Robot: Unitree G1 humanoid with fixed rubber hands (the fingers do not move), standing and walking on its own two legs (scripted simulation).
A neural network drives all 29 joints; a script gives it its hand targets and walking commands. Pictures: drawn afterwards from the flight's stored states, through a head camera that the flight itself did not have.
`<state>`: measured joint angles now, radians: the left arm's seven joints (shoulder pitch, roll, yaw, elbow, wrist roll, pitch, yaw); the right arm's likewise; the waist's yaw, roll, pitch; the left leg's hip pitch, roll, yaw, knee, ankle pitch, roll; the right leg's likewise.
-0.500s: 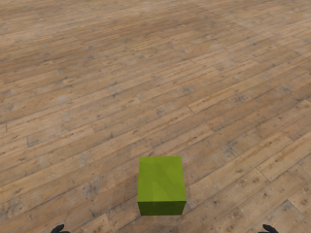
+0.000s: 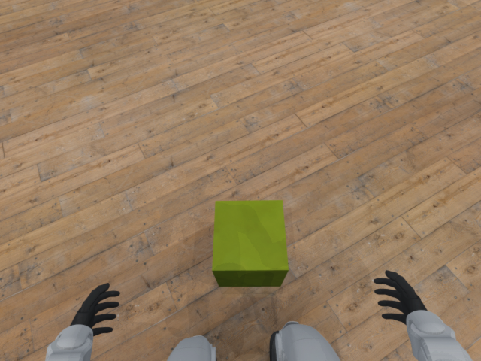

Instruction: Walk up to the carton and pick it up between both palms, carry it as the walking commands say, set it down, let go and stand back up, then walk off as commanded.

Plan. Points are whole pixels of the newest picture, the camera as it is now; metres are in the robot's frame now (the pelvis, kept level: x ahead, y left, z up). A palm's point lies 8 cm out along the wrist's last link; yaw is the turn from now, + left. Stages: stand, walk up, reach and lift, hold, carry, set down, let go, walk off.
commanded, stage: reach and lift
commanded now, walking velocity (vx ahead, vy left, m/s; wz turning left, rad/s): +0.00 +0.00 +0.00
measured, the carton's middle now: (249, 245) +0.48 -0.01 -0.62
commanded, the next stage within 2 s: none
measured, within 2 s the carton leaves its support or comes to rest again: neither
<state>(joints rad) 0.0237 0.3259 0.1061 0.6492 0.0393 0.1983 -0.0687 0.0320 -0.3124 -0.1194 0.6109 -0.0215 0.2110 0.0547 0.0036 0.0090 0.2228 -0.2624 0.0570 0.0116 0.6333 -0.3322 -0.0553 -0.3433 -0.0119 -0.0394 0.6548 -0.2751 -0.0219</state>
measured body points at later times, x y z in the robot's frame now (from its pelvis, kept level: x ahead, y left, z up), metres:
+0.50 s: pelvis -0.01 +0.00 -0.06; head +0.15 +0.00 +0.36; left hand +0.30 +0.26 -0.15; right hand +0.28 -0.27 -0.16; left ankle +0.01 +0.16 -0.72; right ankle +0.05 -0.11 -0.72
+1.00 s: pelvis -0.05 +0.01 -0.10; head +0.23 -0.02 +0.25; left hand +0.43 +0.20 -0.20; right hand +0.42 -0.26 -0.21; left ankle +0.01 +0.16 -0.72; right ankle +0.05 -0.11 -0.72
